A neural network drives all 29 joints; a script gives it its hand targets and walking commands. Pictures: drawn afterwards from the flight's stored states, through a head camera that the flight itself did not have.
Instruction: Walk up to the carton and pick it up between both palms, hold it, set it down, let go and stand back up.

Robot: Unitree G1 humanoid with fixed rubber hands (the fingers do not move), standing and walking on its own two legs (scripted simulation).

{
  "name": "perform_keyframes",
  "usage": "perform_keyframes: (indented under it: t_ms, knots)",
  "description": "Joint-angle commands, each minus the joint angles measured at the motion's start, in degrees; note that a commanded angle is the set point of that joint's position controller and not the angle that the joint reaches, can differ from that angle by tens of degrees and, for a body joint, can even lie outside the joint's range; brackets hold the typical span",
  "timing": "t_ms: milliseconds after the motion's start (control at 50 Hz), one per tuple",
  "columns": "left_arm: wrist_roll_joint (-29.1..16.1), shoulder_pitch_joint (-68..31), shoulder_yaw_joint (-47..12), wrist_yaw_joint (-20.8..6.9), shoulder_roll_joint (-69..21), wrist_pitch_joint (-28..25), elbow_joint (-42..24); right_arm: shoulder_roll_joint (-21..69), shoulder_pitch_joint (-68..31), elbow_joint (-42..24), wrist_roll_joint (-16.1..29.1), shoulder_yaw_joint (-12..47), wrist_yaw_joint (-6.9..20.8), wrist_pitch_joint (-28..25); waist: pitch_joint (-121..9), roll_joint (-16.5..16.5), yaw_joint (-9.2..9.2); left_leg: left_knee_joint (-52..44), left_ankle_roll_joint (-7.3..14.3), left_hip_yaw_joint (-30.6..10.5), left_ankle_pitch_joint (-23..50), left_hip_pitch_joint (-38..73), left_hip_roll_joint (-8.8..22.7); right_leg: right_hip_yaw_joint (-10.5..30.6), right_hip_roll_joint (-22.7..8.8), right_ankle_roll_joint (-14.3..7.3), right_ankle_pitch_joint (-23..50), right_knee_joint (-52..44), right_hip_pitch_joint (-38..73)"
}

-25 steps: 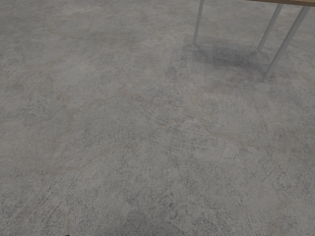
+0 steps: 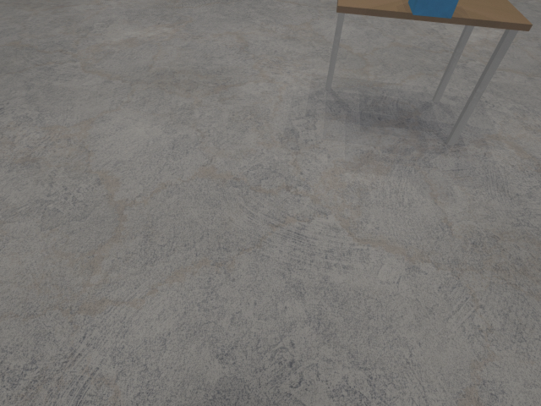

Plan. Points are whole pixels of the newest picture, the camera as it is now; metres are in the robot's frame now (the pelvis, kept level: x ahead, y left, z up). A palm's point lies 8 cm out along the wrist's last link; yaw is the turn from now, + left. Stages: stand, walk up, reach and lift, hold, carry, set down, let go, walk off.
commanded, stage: stand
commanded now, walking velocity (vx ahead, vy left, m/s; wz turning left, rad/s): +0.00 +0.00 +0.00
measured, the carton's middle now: out of the picture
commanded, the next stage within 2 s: walk up in 1.32 s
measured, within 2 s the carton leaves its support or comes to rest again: neither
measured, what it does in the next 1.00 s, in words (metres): stands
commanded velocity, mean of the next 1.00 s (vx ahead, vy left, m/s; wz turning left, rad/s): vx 0.00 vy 0.00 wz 0.00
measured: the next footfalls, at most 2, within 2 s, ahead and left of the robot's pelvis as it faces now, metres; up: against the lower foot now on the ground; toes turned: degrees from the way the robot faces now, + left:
right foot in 1.80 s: +0.16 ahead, -0.24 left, +0.00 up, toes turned -13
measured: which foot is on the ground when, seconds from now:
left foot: down 0.00-1.00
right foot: down 0.00-1.00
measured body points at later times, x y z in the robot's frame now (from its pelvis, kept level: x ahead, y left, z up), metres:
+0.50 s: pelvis +0.00 +0.00 +0.00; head +0.01 +0.00 +0.45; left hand +0.08 +0.28 -0.14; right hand +0.07 -0.29 -0.13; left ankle +0.00 +0.12 -0.74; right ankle +0.00 -0.13 -0.74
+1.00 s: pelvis +0.00 -0.01 +0.00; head +0.02 +0.00 +0.45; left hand +0.09 +0.27 -0.14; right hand +0.08 -0.29 -0.13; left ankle +0.00 +0.12 -0.74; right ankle +0.00 -0.13 -0.74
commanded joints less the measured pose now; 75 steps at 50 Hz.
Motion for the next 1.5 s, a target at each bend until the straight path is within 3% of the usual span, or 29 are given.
perform_keyframes:
  t_ms: [0,60,120,140,160,220,300,320,420,440,600,640,740,760,800,840,860,880,980,1040,1080,1160,1240,1300,1320,1360,1400,1440,1480]
  knots:
    - [-0.1,-2.8,2.9,1.0,13.3,-1.8,-4.2,-13.4,-3.6,-3.6,0.0,-2.5,-0.8,-1.6,-5.5,2.4,0.33,-6.8,1.7,-6.4,10.7,2.0,7.0,5.3,-5.8,-3.0,10.1,-5.0,-0.2]
    - [-0.2,-3.2,2.9,0.8,12.9,-1.8,-4.2,-13.0,-3.6,-3.4,0.0,-2.3,-0.6,-1.7,-5.8,-0.1,-0.15,-6.6,2.2,-6.9,11.8,1.2,7.4,5.7,-5.9,-2.8,11.5,-5.8,0.4]
    - [-0.2,-3.2,2.7,0.8,12.5,-1.8,-4.4,-13.8,-3.5,-3.1,0.0,-2.5,-0.9,-1.4,-5.9,2.3,-0.14,-6.7,1.4,-5.6,10.9,1.8,6.8,5.6,-6.2,-2.5,11.2,-6.3,0.5]
    - [0.0,-3.0,2.8,1.0,13.0,-2.1,-4.0,-13.3,-2.5,-2.6,0.0,-2.6,-0.8,-1.4,-7.1,0.3,-0.43,-7.1,1.6,-5.8,9.8,1.8,6.8,5.3,-6.3,-2.4,10.2,-6.0,1.0]
    - [-0.4,-2.7,2.7,0.9,13.2,-2.0,-3.7,-14.2,-3.7,-3.0,-0.2,-2.7,-0.7,-1.3,-6.3,2.9,-0.37,-6.6,1.4,-5.8,9.6,1.5,6.7,5.9,-6.3,-2.7,9.4,-6.6,0.5]
    - [-0.1,-1.8,2.8,0.9,12.8,-2.2,-3.4,-13.1,-2.7,-2.4,-0.2,-2.6,-0.7,-1.4,-5.3,0.5,0.36,-7.5,1.9,-5.9,9.1,1.6,7.4,5.4,-6.5,-2.8,9.5,-7.0,0.4]
    - [0.1,-2.5,2.6,0.9,12.7,-2.2,-4.0,-13.2,-3.1,-2.9,-0.1,-2.4,-0.5,-1.4,-6.7,2.7,-0.36,-7.0,1.0,-5.8,10.5,1.9,6.5,4.8,-6.3,-2.5,10.9,-6.4,1.2]
    - [-0.2,-2.1,3.1,1.0,14.1,-2.1,-3.6,-12.8,-3.2,-2.6,0.0,-2.6,-0.7,-1.5,-6.2,0.8,0.1,-7.3,1.6,-6.2,9.7,1.6,6.7,5.6,-6.3,-3.0,9.9,-6.9,0.8]
    - [0.0,-2.5,2.6,1.0,13.4,-1.9,-3.5,-13.5,-2.0,-2.4,0.1,-2.8,-0.8,-1.3,-6.0,0.5,-0.67,-7.2,1.3,-5.9,10.3,2.5,6.9,5.7,-6.5,-2.5,11.6,-7.0,0.8]
    - [-0.3,-2.0,2.9,1.0,13.1,-2.0,-3.5,-13.3,-2.7,-1.9,-0.3,-2.6,-0.7,-1.3,-4.8,-0.5,0.21,-6.9,1.4,-5.9,10.5,1.4,7.5,5.2,-6.2,-2.3,11.6,-7.1,0.8]
    - [0.0,-2.6,2.7,0.8,13.1,-1.9,-3.7,-14.2,-2.9,-2.5,-0.3,-2.8,-0.7,-1.3,-5.7,3.2,-0.28,-7.3,1.3,-5.8,10.7,1.5,7.3,5.4,-6.6,-2.4,10.9,-7.6,1.0]
    - [-0.3,-1.8,2.6,0.9,13.5,-2.1,-3.2,-12.6,-2.3,-2.6,0.2,-2.2,-0.6,-1.4,-5.5,-0.2,0.33,-7.7,1.1,-6.5,11.6,1.9,7.1,5.0,-6.5,-2.7,11.4,-7.1,0.3]
    - [-0.3,-2.8,2.8,1.0,13.6,-1.9,-3.4,-13.5,-2.0,-2.4,-0.1,-2.5,-0.9,-1.3,-5.4,0.1,-0.76,-7.8,1.4,-5.9,11.0,1.3,7.1,5.6,-6.7,-2.4,11.7,-7.4,1.4]
    - [-0.5,-2.4,3.0,1.1,13.7,-1.9,-3.1,-14.1,-2.9,-2.3,-0.3,-2.6,-0.7,-1.1,-4.9,2.7,-0.2,-7.8,1.4,-6.0,11.5,1.7,7.5,6.3,-7.1,-2.7,12.1,-7.9,0.2]
    - [-0.2,-2.8,2.8,0.9,13.2,-1.7,-3.6,-13.6,-2.0,-2.2,0.4,-2.6,-0.8,-1.4,-6.0,0.2,0.2,-8.1,1.3,-6.8,11.5,2.0,7.7,5.1,-6.5,-2.8,10.9,-6.5,0.8]
    - [-0.6,-1.7,2.8,0.9,13.4,-1.9,-3.2,-14.0,-3.1,-2.6,-0.1,-2.7,-0.9,-1.4,-5.5,2.8,0.31,-8.6,1.2,-6.2,10.7,1.0,7.3,5.7,-6.6,-2.5,10.7,-7.3,1.0]
    - [-0.4,-2.1,2.6,1.0,13.3,-1.8,-3.2,-13.9,-2.3,-2.6,0.3,-2.7,-0.9,-1.2,-5.1,2.5,-0.49,-8.2,1.4,-6.2,9.9,1.6,7.6,6.0,-6.5,-2.7,9.6,-7.3,-0.1]
    - [-0.3,-1.8,2.6,0.8,13.2,-1.8,-3.4,-14.3,-2.4,-2.8,-0.3,-2.6,-0.5,-1.3,-6.5,0.5,-0.21,-7.9,0.7,-6.1,10.6,1.9,7.7,4.8,-6.1,-2.2,10.5,-7.6,1.0]
    - [-0.5,-2.2,3.1,1.0,14.1,-2.0,-3.2,-13.4,-2.0,-2.1,0.2,-2.6,-0.8,-1.3,-5.4,-0.7,0.1,-8.0,1.2,-6.2,11.6,2.2,7.5,5.7,-6.8,-2.5,11.8,-7.9,0.6]
    - [0.1,-2.9,3.3,0.9,14.2,-1.8,-3.4,-13.7,-3.2,-2.4,0.0,-2.7,-1.0,-1.5,-7.8,-0.4,-0.15,-7.0,1.3,-5.6,13.7,3.5,7.5,5.2,-6.8,-2.5,15.1,-6.8,1.8]
    - [-0.4,-2.4,3.0,1.1,14.2,-1.8,-3.6,-14.5,-2.9,-2.5,0.3,-2.6,-0.9,-1.2,-6.8,2.4,-0.3,-7.5,0.9,-5.5,13.9,3.0,7.6,5.8,-6.9,-2.4,15.9,-7.0,1.3]
    - [-0.4,-2.1,3.0,1.0,14.3,-1.8,-3.0,-14.4,-2.8,-2.1,0.0,-2.7,-1.0,-1.3,-7.3,-0.2,-0.09,-7.5,1.3,-6.0,14.6,2.9,7.6,5.4,-6.8,-2.7,15.2,-6.6,2.1]
    - [0.1,-1.0,3.1,1.0,14.6,-1.7,-2.5,-15.6,-2.5,-2.0,0.0,-3.1,-0.8,-1.2,-6.6,1.8,0.13,-7.8,0.8,-5.4,15.1,3.3,7.2,4.5,-6.5,-2.4,15.5,-6.6,1.8]
    - [-0.5,-0.7,2.7,0.9,13.0,-2.0,-3.1,-13.9,-2.6,-2.1,0.0,-2.6,-0.8,-1.3,-7.1,0.3,0.88,-6.8,1.0,-5.6,16.2,3.8,7.3,4.9,-6.6,-2.2,16.0,-6.8,2.3]
    - [0.0,-1.6,3.3,1.0,14.8,-1.9,-2.8,-13.2,-2.0,-2.6,0.1,-2.6,-0.9,-1.2,-6.9,0.6,-0.62,-7.5,1.1,-4.8,15.1,4.1,7.4,5.5,-6.5,-2.5,15.3,-7.2,1.6]
    - [-0.5,-1.6,2.6,1.1,13.3,-1.7,-3.1,-15.1,-4.1,-2.3,0.1,-3.0,-1.0,-1.2,-6.1,1.1,0.89,-7.8,1.0,-5.7,13.0,2.9,7.7,5.4,-7.1,-2.4,13.6,-7.4,1.6]
    - [-0.3,-2.9,2.9,1.3,13.8,-1.7,-3.2,-14.6,-2.0,-2.4,-0.1,-2.9,-0.9,-0.8,-5.9,0.1,-0.51,-7.9,0.8,-5.1,14.4,3.5,7.3,5.4,-6.7,-2.2,14.8,-7.8,1.1]
    - [-0.2,-1.8,2.9,1.1,13.7,-1.8,-3.1,-14.5,-2.5,-2.6,-0.4,-3.0,-0.8,-0.9,-4.5,1.4,0.16,-8.2,0.8,-5.4,12.3,2.3,7.1,4.7,-6.4,-1.8,12.7,-8.5,0.7]
    - [-0.3,-1.6,3.2,1.0,14.4,-2.1,-3.5,-13.5,-1.9,-2.4,0.1,-2.7,-0.8,-1.3,-6.2,-0.3,-0.01,-7.6,1.2,-5.6,12.9,3.1,7.5,5.3,-6.7,-2.4,13.9,-7.6,1.4]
